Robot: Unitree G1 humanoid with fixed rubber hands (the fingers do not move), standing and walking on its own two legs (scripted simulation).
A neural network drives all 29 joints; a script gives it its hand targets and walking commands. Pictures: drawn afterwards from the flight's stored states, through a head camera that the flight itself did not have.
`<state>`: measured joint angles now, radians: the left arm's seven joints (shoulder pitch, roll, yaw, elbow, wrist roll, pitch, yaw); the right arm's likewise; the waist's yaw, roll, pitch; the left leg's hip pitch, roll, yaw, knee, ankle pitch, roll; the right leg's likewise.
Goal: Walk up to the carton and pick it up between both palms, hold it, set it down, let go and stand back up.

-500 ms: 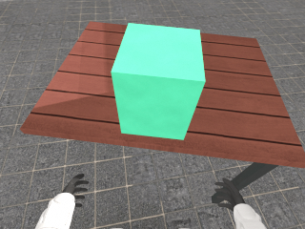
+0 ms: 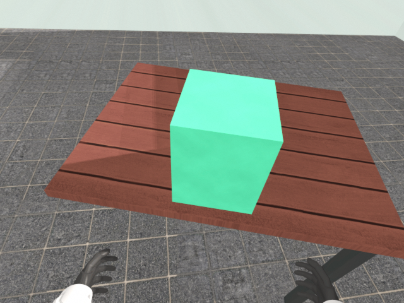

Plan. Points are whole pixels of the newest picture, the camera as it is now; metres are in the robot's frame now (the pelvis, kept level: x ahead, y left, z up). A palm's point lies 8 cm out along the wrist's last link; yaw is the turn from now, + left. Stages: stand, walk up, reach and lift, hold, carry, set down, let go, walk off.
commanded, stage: reach and lift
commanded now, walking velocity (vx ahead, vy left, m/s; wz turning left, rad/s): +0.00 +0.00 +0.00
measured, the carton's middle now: (221, 143) +0.45 -0.01 +0.07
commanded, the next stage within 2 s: none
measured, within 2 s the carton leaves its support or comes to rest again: neither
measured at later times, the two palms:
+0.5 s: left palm (77, 290) +0.13 +0.23 -0.01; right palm (333, 299) +0.15 -0.22 -0.01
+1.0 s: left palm (91, 238) +0.20 +0.22 +0.05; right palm (326, 252) +0.22 -0.20 +0.04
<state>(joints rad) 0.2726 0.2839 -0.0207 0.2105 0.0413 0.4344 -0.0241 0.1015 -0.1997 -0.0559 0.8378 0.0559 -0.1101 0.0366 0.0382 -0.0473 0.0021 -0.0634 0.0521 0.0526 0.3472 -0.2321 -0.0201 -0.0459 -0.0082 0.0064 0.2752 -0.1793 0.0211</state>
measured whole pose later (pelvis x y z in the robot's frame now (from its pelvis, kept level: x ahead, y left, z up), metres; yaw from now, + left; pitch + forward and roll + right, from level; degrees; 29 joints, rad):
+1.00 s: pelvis +0.00 +0.00 +0.00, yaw +0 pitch -2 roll -1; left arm 0.27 0.28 0.00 -0.16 -0.18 0.30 -0.01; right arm 0.32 -0.19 0.00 -0.06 0.22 0.10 -0.09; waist 0.05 -0.01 0.00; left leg -0.04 0.05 0.05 0.28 -0.20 -0.03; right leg -0.02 0.00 0.01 0.20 -0.15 0.02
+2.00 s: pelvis -0.02 -0.01 +0.00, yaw +3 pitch -1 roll -1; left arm -0.56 0.34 0.11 0.22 -0.20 0.64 0.00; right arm -0.53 -0.30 -0.03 0.34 0.36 0.42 -0.18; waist -0.04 -0.03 -0.01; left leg -0.13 0.04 0.00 0.30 -0.15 -0.03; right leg -0.10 -0.01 -0.03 0.25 -0.13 0.01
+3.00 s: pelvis -0.02 -0.01 +0.00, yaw +3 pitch +11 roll -1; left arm -1.38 0.49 -0.14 1.16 -0.43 0.39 0.04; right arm -1.36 -0.41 0.08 1.19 0.44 0.39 -0.10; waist -0.08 0.00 -0.18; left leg -0.39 0.04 -0.02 0.34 -0.14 -0.03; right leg -0.33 0.00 -0.03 0.22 -0.09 0.02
